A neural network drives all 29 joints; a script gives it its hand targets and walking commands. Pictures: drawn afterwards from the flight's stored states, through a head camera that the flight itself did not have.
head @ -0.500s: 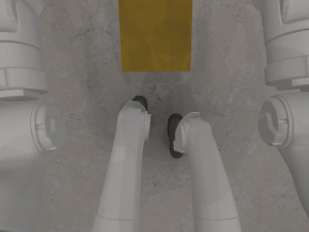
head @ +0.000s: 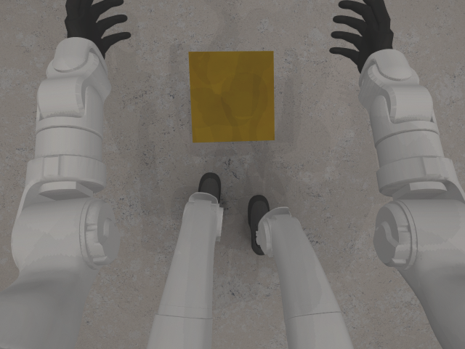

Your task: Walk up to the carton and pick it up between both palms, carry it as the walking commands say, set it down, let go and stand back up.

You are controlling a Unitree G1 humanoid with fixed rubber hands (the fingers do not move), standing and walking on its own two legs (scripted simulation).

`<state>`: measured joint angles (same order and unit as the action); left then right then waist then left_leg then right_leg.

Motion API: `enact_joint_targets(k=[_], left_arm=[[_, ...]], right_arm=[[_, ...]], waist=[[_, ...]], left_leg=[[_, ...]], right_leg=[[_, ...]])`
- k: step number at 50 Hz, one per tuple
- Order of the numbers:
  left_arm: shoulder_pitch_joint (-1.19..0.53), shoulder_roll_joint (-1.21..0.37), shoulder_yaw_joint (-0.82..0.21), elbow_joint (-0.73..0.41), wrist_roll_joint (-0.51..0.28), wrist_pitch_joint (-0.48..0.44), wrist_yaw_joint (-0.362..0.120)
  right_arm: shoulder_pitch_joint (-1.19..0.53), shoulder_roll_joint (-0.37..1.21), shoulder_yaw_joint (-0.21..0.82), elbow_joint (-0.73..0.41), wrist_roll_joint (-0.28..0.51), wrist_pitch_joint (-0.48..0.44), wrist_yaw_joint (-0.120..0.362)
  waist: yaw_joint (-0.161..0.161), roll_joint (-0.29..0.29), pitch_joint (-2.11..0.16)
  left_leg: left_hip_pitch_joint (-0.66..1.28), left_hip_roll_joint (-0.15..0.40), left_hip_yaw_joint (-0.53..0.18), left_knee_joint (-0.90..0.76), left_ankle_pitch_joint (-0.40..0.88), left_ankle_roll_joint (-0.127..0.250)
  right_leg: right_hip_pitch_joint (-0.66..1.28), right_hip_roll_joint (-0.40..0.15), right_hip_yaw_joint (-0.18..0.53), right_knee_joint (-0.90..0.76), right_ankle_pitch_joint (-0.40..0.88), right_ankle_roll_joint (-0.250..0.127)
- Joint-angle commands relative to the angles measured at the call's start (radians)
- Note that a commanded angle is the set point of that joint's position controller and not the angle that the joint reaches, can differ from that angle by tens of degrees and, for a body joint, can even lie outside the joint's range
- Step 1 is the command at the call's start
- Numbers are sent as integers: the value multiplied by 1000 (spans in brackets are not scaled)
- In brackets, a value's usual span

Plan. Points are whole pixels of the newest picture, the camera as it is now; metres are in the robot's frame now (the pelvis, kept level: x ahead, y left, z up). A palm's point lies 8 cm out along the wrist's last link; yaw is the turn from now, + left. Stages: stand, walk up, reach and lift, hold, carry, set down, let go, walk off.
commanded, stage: let go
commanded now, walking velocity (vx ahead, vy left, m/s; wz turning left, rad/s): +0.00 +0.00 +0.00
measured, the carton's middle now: (229, 103) +0.48 +0.02 -0.54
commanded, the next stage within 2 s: stand in 1.16 s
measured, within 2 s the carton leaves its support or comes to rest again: neither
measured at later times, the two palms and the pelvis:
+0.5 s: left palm (31, 184) +0.32 +0.24 -0.01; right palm out of the picture +0.33 -0.21 +0.00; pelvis +0.06 +0.00 +0.07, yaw +3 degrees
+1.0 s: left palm (8, 301) +0.23 +0.23 +0.03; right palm out of the picture +0.25 -0.25 +0.02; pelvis +0.08 -0.02 +0.09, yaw +5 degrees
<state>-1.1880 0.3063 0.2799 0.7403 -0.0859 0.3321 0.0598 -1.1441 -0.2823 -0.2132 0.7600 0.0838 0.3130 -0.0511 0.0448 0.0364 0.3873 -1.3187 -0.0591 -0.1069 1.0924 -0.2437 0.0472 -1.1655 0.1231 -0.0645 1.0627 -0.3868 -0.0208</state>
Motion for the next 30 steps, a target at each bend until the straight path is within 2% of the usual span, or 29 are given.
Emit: enact_joint_targets(k=[1,2,3,4,5,6,7,8,9,11,12,13,14,15,16,17,18,19,20,21,22,23,24,25,26,27,28,29,30], left_arm=[[156,131,-162,-506,76,-62,-12],[269,112,-176,-532,73,-67,-9],[269,84,-196,-495,41,-56,-22],[407,64,-209,-520,34,-50,-29],[416,58,-204,-531,34,-52,-35],[457,75,-187,-623,43,-61,-37],[550,23,-219,-565,15,-68,-44],[495,66,-225,-578,10,-89,-49],[600,17,-247,-544,12,-95,-56],[670,0,-247,-503,1,-124,-69],[719,-27,-242,-392,33,-134,-74],[771,-51,-247,-305,37,-148,-82],[782,-63,-264,-282,32,-164,-86],[828,-71,-253,-306,48,-176,-82],[894,-67,-254,-276,61,-177,-82],[915,-77,-264,-250,65,-176,-87],[954,-48,-244,-335,84,-186,-82],[994,-68,-255,-290,92,-186,-79],[1012,-32,-233,-348,114,-203,-79],[1134,-25,-230,-384,128,-209,-80],[1149,-43,-245,-353,121,-210,-81],[1168,-56,-228,-357,131,-218,-78],[1251,-41,-228,-408,140,-224,-78],[1245,-33,-218,-407,147,-234,-83],[1239,-33,-212,-425,144,-241,-86],[1234,-19,-208,-469,145,-252,-91],[1277,-35,-222,-472,116,-252,-99],[1295,-18,-234,-517,110,-260,-106],[1294,-13,-240,-536,92,-269,-107]], right_arm=[[139,-162,39,-512,-57,-57,-22],[267,-174,37,-531,-89,-58,-13],[219,-160,63,-554,-49,-56,-11],[341,-128,90,-591,-51,-51,1],[318,-110,107,-589,-22,-55,5],[365,-135,82,-670,-36,-66,8],[484,-108,67,-577,-64,-77,7],[461,-90,74,-578,-37,-84,6],[602,-59,86,-495,-44,-87,13],[627,-70,72,-519,-50,-124,23],[712,-12,78,-349,-56,-133,38],[752,-8,45,-250,-88,-147,46],[751,-12,42,-258,-105,-163,48],[810,3,53,-245,-93,-174,60],[878,4,48,-220,-107,-174,69],[922,13,39,-162,-131,-170,73],[985,-4,16,-202,-145,-179,77],[1001,16,39,-189,-125,-187,80],[1018,5,19,-249,-141,-198,79],[1146,9,29,-268,-143,-200,91],[1116,11,47,-295,-132,-212,98],[1068,1,69,-373,-111,-233,103],[1182,3,49,-388,-125,-238,107],[1130,-7,64,-436,-116,-253,113],[1127,-34,70,-450,-114,-257,122],[1106,-44,76,-516,-112,-269,123],[1197,-41,86,-475,-105,-266,127],[1212,-33,109,-524,-85,-278,132],[1248,-28,131,-498,-71,-280,139]], waist=[[-17,104,-1889],[-37,71,-1869],[-36,68,-1764],[-35,36,-1805],[-26,17,-1721],[-27,50,-1760],[-60,54,-1709],[-58,29,-1569],[-61,53,-1504],[-81,67,-1369],[-59,70,-1194],[-88,36,-1013],[-100,34,-927],[-79,72,-893],[-78,63,-842],[-96,49,-790],[-88,81,-855],[-70,99,-789],[-60,77,-811],[-60,89,-851],[-54,49,-777],[-20,57,-751],[-44,60,-795],[-13,13,-764],[-19,23,-717],[-15,2,-737],[-49,8,-729],[-37,-16,-713],[-36,-16,-635]], left_leg=[[1629,76,-115,-116,649,-39],[1628,78,-110,-136,636,-45],[1557,82,-99,-147,581,-27],[1595,78,-89,-170,580,-23],[1528,81,-80,-178,601,-16],[1533,71,-67,-168,676,-41],[1541,80,-85,-172,702,-36],[1482,78,-87,-183,638,-28],[1490,83,-86,-219,594,-39],[1437,84,-76,-234,588,-40],[1370,93,-82,-263,551,-51],[1270,102,-76,-308,399,-46],[1222,101,-58,-346,302,-45],[1230,100,-60,-369,298,-57],[1215,97,-51,-410,222,-56],[1197,98,-47,-449,105,-59],[1277,88,-35,-472,120,-79],[1280,93,-52,-493,125,-74],[1283,88,-56,-513,83,-71],[1384,85,-40,-533,120,-72],[1336,85,-46,-548,107,-66],[1319,81,-34,-549,154,-61],[1397,78,-35,-556,191,-61],[1380,83,-42,-560,205,-46],[1352,79,-28,-550,221,-53],[1331,71,-15,-545,249,-43],[1377,71,0,-544,294,-45],[1390,67,2,-548,268,-40],[1378,65,9,-559,227,-45]], right_leg=[[177,-47,72,-173,260,39],[230,-47,74,-200,282,34],[241,-60,85,-221,249,26],[315,-60,79,-237,271,26],[327,-62,81,-247,286,26],[378,-60,87,-244,362,24],[384,-69,102,-263,362,18],[325,-61,101,-265,308,26],[341,-68,103,-295,271,20],[335,-71,94,-313,274,16],[242,-77,98,-333,212,27],[212,-82,103,-370,117,25],[249,-84,102,-389,92,19],[251,-93,101,-390,91,14],[301,-92,98,-419,63,15],[336,-94,91,-446,6,17],[404,-82,86,-452,37,16],[410,-91,89,-469,33,13],[475,-79,90,-476,26,19],[540,-77,79,-502,61,15],[538,-81,85,-517,64,15],[559,-84,79,-515,72,13],[627,-81,87,-539,109,11],[625,-80,91,-545,103,18],[640,-83,95,-549,121,8],[699,-85,99,-553,153,11],[709,-89,101,-572,184,1],[743,-98,110,-586,191,1],[742,-114,114,-602,166,-12]])
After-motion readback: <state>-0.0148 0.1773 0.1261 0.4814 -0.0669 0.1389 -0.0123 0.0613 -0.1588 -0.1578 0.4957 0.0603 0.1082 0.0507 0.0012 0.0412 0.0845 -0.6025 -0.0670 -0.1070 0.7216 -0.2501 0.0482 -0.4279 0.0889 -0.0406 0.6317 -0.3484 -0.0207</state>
